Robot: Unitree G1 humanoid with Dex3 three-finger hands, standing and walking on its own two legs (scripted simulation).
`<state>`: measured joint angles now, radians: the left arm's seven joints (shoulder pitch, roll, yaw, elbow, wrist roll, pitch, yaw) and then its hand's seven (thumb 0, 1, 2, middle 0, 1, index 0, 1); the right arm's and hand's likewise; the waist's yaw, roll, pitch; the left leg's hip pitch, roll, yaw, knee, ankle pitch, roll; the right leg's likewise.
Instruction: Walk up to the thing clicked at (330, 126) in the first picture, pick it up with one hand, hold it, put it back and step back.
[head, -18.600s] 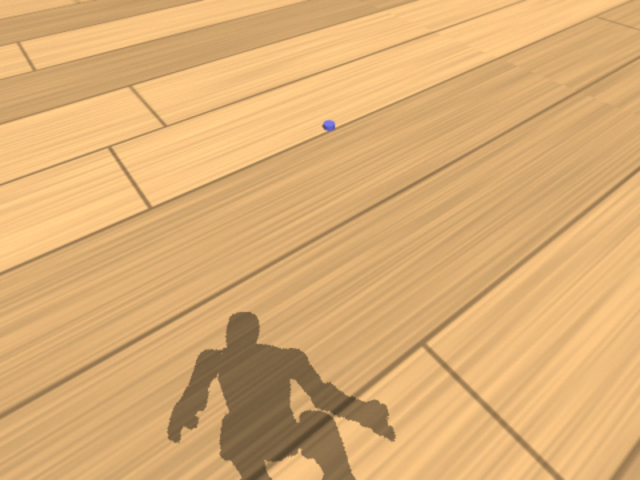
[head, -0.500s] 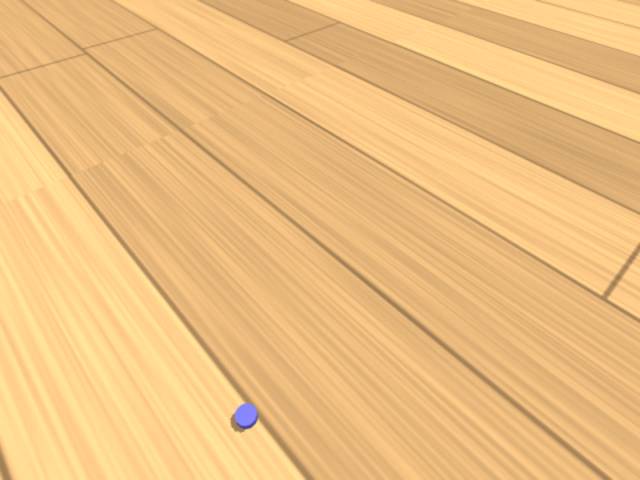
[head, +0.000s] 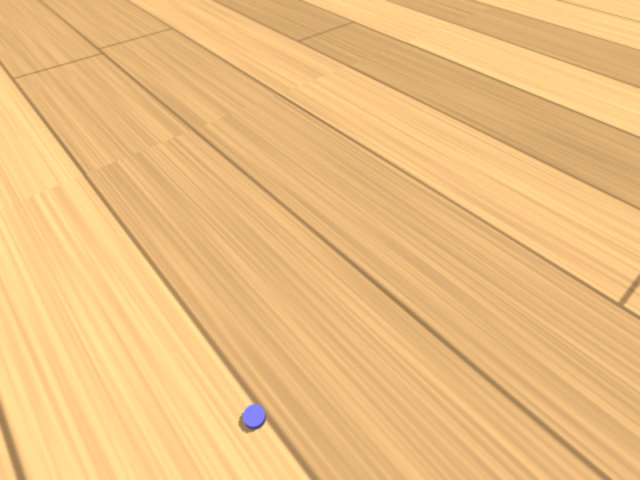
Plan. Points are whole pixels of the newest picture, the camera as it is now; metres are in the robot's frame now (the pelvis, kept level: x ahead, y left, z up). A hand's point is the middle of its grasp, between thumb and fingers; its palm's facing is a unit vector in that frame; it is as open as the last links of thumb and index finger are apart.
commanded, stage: walk up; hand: left
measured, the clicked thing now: (254, 416) +0.46 +0.22 -0.77
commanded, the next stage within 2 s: none
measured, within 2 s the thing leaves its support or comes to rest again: neither
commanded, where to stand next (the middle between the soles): +0.07 -0.03 m, yaw +2 degrees
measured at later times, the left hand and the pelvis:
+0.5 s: hand out of the picture -0.03 +0.23 -0.15, palm faces +0.05 -0.91 -0.41, open 7.3 cm; pelvis -0.07 -0.04 -0.02, yaw +4 degrees
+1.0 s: hand out of the picture +0.00 +0.27 -0.18, palm faces +0.07 -0.93 -0.37, open 7.3 cm; pelvis -0.04 +0.00 -0.02, yaw +4 degrees
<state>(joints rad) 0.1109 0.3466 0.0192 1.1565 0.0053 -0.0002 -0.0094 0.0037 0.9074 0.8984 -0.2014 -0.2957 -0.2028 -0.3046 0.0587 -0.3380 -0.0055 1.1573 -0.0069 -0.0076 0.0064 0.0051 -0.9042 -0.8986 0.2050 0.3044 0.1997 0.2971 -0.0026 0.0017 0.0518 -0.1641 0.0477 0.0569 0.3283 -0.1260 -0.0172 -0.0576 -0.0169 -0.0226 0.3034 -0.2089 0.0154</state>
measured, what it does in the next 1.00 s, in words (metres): steps on the spot: left foot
